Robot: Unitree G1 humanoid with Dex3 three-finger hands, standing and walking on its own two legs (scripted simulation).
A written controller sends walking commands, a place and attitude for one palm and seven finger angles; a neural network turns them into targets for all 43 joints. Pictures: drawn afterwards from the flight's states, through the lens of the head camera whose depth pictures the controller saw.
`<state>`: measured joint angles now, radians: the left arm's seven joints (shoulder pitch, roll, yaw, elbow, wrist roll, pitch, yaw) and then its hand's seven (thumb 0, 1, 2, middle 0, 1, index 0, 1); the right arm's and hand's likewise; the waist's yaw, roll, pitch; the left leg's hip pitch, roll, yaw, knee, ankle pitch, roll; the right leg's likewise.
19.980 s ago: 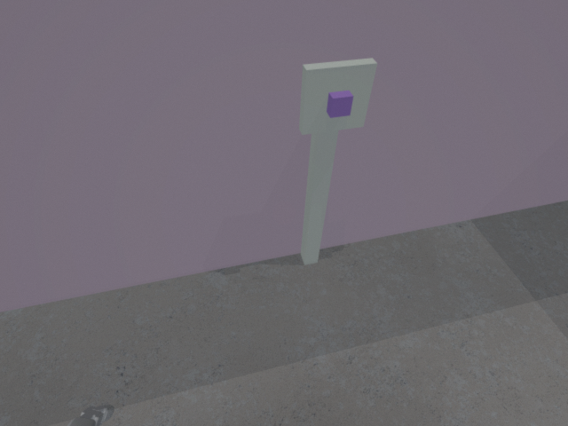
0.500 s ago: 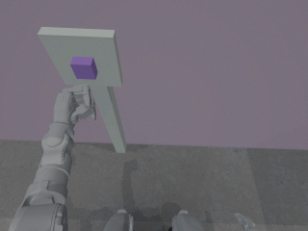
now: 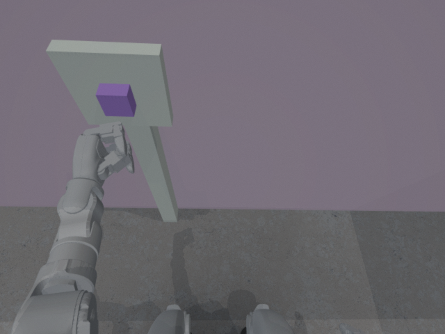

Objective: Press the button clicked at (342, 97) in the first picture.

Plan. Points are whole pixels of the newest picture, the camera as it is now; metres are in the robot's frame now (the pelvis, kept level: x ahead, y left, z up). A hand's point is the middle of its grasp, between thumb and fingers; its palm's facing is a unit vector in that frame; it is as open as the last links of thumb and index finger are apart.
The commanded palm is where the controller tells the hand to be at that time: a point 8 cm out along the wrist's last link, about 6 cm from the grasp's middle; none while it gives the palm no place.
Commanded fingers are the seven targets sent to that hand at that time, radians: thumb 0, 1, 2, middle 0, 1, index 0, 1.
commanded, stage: aim a knuckle at the button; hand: left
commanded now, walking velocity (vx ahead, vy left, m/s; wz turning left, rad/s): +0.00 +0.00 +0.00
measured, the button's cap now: (117, 99) +0.52 +0.20 +0.08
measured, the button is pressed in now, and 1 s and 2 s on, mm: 0 1 11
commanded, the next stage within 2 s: press the button with the knuckle in 0.26 s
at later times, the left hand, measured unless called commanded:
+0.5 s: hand (140, 149) +0.43 +0.15 +0.05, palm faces -0.01 -1.00 -0.03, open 3.1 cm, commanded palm +0.41 +0.20 +0.05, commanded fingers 0.00 0.90 0.90 -1.30 -1.50 -1.30 -1.50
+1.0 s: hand (141, 136) +0.46 +0.15 +0.05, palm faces -0.01 -1.00 -0.04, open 3.1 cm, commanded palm +0.44 +0.20 +0.05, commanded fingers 0.00 0.90 0.90 -1.30 -1.50 -1.30 -1.50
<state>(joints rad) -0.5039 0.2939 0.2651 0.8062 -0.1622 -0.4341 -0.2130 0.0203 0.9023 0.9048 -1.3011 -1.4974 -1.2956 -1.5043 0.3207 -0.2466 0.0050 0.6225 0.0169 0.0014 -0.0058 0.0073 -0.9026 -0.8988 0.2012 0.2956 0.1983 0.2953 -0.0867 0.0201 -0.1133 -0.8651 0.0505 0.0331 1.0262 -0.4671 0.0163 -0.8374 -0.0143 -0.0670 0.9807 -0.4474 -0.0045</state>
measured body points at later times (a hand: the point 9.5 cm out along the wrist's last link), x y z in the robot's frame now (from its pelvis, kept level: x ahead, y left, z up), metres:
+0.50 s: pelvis +0.00 +0.00 -0.01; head +0.10 +0.01 +0.43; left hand +0.43 +0.20 +0.05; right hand +0.09 -0.25 -0.12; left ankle +0.01 +0.11 -0.67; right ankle +0.01 -0.12 -0.67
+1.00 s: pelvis +0.00 -0.01 -0.01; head +0.11 +0.00 +0.43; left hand +0.45 +0.21 +0.05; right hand +0.04 -0.27 -0.13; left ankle +0.01 +0.11 -0.67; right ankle +0.01 -0.12 -0.67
